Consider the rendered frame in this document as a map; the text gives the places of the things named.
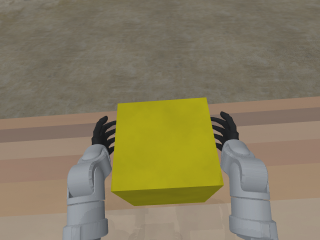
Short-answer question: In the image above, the robot left hand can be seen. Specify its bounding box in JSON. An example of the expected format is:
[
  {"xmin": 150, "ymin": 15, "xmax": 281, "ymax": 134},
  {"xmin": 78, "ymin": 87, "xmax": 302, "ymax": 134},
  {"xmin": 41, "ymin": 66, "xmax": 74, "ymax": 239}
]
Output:
[{"xmin": 91, "ymin": 116, "xmax": 117, "ymax": 155}]

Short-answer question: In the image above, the carton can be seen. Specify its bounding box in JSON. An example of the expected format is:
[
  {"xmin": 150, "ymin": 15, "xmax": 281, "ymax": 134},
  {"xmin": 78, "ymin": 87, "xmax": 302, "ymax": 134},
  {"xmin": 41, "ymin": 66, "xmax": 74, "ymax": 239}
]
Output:
[{"xmin": 111, "ymin": 97, "xmax": 224, "ymax": 206}]

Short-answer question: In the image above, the right robot forearm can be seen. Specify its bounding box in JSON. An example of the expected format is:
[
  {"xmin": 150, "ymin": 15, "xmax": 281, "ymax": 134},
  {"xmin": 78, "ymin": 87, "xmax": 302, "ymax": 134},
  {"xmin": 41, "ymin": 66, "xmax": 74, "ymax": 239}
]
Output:
[{"xmin": 220, "ymin": 139, "xmax": 279, "ymax": 240}]

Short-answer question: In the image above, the robot right hand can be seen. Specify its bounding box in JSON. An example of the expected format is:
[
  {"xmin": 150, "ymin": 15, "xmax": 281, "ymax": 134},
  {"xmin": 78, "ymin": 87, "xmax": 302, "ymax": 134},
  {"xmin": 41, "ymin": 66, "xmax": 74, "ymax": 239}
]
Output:
[{"xmin": 210, "ymin": 111, "xmax": 239, "ymax": 151}]

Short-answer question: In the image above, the left robot forearm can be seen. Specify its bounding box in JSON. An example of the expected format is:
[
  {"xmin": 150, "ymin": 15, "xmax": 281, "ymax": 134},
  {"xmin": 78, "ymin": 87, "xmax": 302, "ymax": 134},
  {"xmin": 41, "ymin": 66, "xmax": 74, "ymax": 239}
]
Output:
[{"xmin": 62, "ymin": 144, "xmax": 112, "ymax": 240}]

